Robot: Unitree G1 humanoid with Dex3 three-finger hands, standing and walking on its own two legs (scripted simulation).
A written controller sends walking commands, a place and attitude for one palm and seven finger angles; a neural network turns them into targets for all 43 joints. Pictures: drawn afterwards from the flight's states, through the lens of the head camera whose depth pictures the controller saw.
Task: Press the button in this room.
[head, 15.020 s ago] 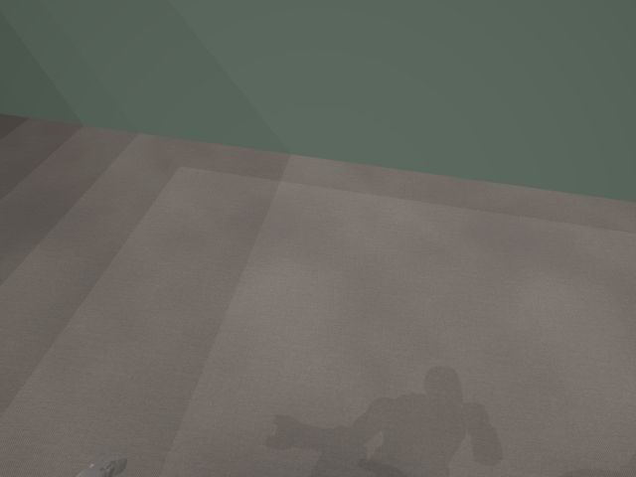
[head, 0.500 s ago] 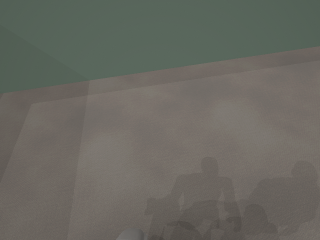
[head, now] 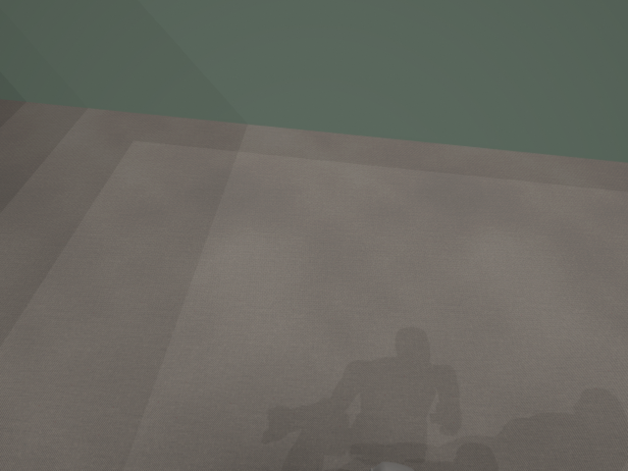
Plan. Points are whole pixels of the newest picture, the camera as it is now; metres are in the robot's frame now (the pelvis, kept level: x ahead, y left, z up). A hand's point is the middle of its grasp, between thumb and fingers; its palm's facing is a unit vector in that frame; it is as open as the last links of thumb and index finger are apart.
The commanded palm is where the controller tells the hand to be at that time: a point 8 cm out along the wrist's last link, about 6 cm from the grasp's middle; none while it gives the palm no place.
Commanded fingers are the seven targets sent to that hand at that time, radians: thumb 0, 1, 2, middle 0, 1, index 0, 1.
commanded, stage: turn or walk to find it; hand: left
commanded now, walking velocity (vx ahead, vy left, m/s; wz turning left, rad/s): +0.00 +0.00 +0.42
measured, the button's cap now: out of the picture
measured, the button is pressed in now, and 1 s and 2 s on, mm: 0 0 0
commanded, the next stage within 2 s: stand and wait in 0.50 s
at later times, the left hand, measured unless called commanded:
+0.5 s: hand out of the picture +0.00 +0.15 -0.15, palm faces +0.25 -0.93 -0.27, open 7.3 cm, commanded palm none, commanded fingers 0.00 0.90 0.90 -0.20 -0.30 -0.20 -0.30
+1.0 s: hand out of the picture -0.03 +0.16 -0.18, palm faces +0.18 -0.95 -0.25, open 7.4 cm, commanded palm none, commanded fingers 0.00 0.90 0.90 -0.20 -0.30 -0.20 -0.30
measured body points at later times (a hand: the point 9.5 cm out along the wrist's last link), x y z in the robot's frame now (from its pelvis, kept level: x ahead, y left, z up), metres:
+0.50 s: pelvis -0.01 -0.05 +0.00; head +0.03 -0.07 +0.45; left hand -0.01 +0.20 -0.13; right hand +0.08 -0.29 -0.16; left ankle -0.07 +0.10 -0.67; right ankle +0.00 -0.14 -0.74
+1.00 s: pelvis -0.03 -0.04 -0.02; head +0.00 -0.05 +0.43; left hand -0.04 +0.21 -0.16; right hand +0.10 -0.25 -0.18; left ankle -0.07 +0.09 -0.74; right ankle -0.01 -0.13 -0.74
